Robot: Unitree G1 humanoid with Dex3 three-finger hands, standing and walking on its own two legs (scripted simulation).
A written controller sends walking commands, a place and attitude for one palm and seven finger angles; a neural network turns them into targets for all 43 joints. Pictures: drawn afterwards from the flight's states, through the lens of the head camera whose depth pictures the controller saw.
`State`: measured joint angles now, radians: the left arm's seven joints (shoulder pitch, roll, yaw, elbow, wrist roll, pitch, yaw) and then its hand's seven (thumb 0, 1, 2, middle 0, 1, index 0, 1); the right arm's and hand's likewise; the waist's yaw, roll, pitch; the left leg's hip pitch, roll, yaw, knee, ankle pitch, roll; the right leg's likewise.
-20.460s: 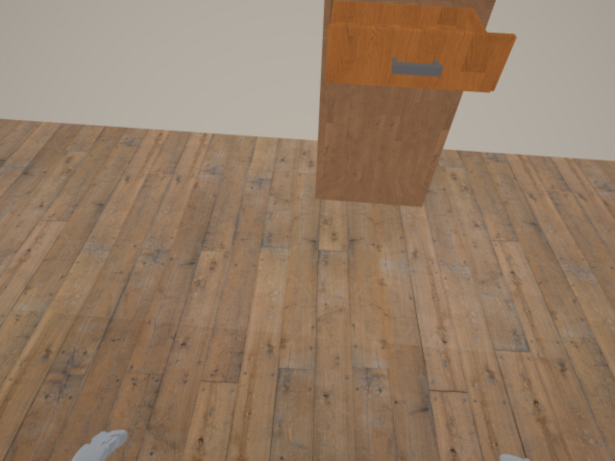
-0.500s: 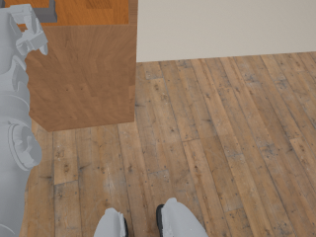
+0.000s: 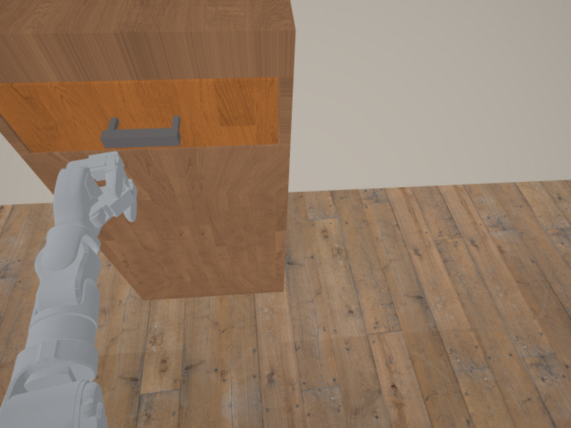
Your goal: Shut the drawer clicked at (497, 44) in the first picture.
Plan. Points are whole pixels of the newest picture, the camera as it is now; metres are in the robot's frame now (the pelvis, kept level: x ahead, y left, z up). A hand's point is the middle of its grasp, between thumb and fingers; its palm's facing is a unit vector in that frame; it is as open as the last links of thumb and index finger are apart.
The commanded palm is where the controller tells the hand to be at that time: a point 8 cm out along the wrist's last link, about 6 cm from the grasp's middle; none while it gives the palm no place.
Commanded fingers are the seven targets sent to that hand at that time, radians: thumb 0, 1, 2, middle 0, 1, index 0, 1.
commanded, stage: draw the hand back to the body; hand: left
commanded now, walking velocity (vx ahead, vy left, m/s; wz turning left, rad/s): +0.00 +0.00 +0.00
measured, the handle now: (143, 129) +0.58 +0.23 +0.07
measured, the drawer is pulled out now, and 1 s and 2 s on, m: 0.00 0.00 0.00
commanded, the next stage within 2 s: step back with the hand held close in 1.08 s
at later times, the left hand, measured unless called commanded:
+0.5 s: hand (51, 296) +0.25 +0.23 +0.14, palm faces +0.33 -0.91 -0.23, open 3.3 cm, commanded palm +0.20 +0.27 +0.16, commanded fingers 0.00 0.90 0.90 -1.40 -1.60 -1.40 -1.60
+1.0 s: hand out of the picture +0.13 +0.23 +0.19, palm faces +0.44 -0.80 -0.40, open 3.3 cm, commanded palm +0.09 +0.27 +0.20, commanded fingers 0.00 0.90 0.90 -1.40 -1.60 -1.40 -1.60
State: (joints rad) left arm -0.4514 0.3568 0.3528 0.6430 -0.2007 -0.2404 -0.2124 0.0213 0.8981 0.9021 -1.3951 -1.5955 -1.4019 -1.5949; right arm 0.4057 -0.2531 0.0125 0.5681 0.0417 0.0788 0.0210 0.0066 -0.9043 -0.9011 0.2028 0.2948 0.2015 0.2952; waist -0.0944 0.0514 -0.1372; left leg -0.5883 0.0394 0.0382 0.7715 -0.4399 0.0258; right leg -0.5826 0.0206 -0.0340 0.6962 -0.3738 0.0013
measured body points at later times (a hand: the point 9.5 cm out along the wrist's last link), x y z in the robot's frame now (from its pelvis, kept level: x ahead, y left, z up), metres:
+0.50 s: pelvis -0.03 -0.01 +0.03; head -0.03 -0.03 +0.48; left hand +0.23 +0.27 +0.16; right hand +0.17 -0.22 -0.06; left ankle -0.05 +0.10 -0.71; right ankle -0.03 -0.12 -0.71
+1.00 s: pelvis -0.03 -0.02 +0.03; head -0.05 -0.04 +0.48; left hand +0.10 +0.27 +0.22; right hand +0.17 -0.23 -0.05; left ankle -0.05 +0.10 -0.71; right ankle -0.03 -0.12 -0.71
